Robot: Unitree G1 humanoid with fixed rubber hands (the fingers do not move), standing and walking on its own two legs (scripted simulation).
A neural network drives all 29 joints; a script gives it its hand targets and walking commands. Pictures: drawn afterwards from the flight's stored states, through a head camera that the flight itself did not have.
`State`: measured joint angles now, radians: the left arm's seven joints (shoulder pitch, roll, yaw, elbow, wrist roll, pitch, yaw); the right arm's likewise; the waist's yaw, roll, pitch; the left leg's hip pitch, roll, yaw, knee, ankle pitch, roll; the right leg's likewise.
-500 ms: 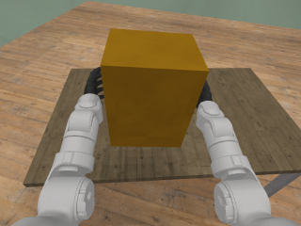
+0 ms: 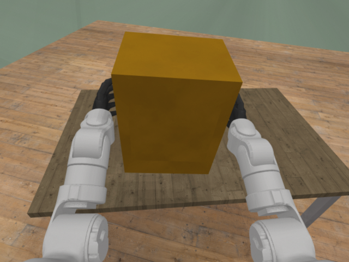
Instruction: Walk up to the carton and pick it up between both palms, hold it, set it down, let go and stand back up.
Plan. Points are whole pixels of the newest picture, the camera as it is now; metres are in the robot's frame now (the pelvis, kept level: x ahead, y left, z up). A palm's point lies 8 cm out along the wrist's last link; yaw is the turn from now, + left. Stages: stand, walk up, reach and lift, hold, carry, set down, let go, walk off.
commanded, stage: hold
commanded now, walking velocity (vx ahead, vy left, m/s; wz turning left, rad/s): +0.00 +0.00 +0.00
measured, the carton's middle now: (170, 109) +0.40 +0.01 +0.19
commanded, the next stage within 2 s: none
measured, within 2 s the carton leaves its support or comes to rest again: neither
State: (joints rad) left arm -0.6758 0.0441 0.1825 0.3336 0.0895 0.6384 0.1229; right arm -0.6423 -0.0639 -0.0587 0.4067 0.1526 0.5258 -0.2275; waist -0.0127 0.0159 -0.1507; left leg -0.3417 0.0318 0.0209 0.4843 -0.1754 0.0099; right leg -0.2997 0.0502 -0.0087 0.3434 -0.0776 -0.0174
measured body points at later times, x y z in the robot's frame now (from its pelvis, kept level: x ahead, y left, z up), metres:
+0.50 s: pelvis +0.02 +0.00 +0.00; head -0.01 +0.02 +0.45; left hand +0.43 +0.17 +0.18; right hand +0.43 -0.13 +0.17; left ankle +0.05 +0.11 -0.74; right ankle +0.06 -0.11 -0.74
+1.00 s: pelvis +0.06 +0.01 +0.00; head +0.03 +0.04 +0.45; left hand +0.42 +0.17 +0.16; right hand +0.41 -0.13 +0.16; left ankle +0.05 +0.11 -0.74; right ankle +0.06 -0.11 -0.74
